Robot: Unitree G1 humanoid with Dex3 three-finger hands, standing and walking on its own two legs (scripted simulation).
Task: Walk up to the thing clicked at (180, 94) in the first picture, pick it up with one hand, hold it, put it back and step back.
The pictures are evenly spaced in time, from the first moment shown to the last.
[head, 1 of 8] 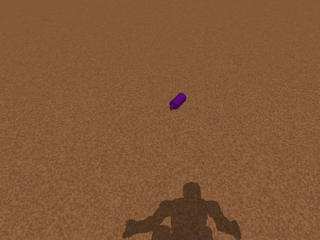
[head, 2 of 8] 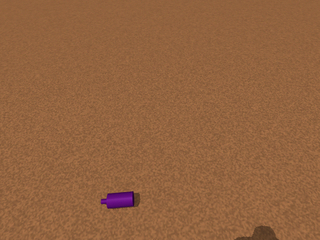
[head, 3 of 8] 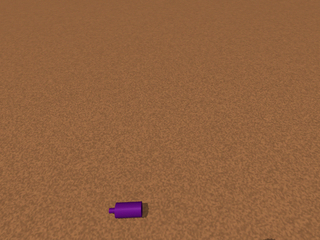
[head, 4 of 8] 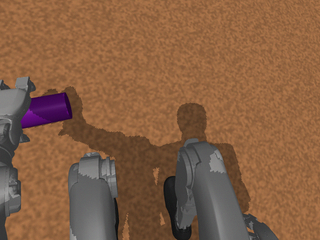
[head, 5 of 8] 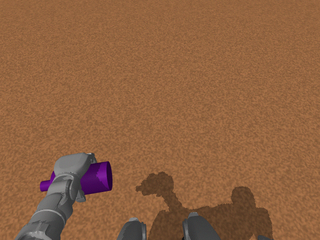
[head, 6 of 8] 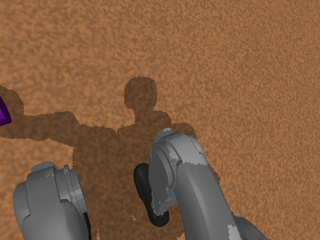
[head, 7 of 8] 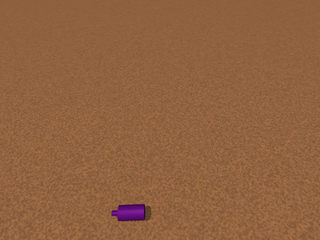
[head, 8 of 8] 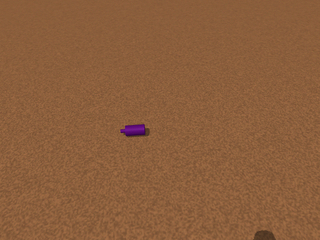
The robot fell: no
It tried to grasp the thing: yes
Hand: left
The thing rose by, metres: 0.67
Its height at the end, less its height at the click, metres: +0.00
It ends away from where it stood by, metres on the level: 0.02
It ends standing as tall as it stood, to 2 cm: yes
